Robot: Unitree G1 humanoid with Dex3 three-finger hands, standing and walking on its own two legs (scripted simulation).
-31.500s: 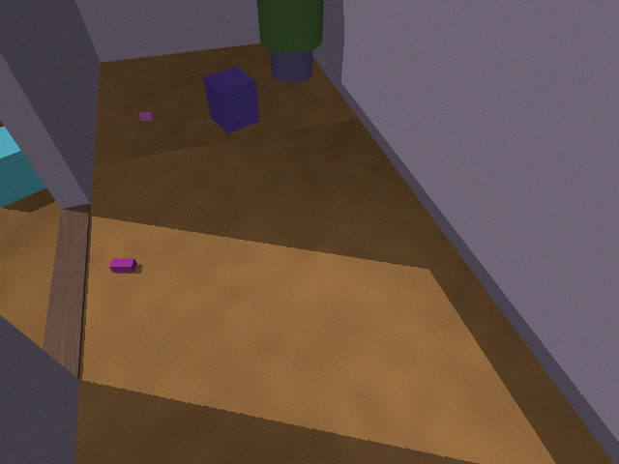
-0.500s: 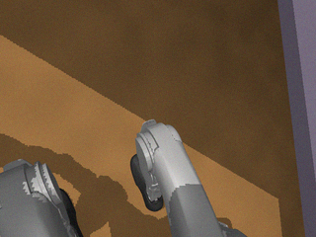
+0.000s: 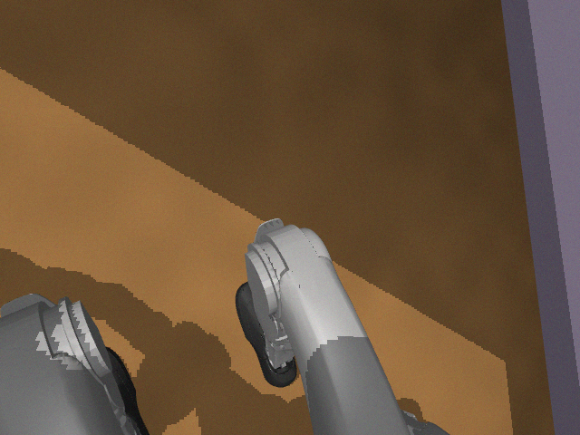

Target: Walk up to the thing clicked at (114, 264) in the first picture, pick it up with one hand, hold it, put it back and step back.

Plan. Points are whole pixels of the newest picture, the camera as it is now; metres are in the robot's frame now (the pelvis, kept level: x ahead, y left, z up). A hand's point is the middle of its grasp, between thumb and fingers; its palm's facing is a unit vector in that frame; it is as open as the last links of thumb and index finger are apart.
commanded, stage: rise first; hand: left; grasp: from above
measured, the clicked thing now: out of the picture +0.46 +0.34 -0.32
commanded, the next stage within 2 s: approach in 0.44 s
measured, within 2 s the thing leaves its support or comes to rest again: neither
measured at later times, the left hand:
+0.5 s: hand out of the picture +0.43 +0.36 -0.19, palm faces -0.13 -0.39 -0.91, open 14.2 cm
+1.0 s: hand out of the picture +0.48 +0.30 -0.19, palm faces -0.10 -0.41 -0.91, open 14.1 cm
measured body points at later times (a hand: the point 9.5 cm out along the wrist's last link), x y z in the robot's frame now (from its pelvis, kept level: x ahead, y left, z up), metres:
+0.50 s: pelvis +0.00 +0.00 +0.00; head +0.28 +0.08 +0.35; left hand +0.44 +0.38 -0.14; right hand -0.01 -0.26 -0.06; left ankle +0.08 +0.14 -0.30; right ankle +0.12 -0.13 -0.30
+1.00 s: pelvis +0.00 +0.00 +0.01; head +0.29 +0.07 +0.35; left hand +0.49 +0.32 -0.14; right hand -0.03 -0.26 -0.05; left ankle +0.08 +0.14 -0.30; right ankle +0.12 -0.13 -0.30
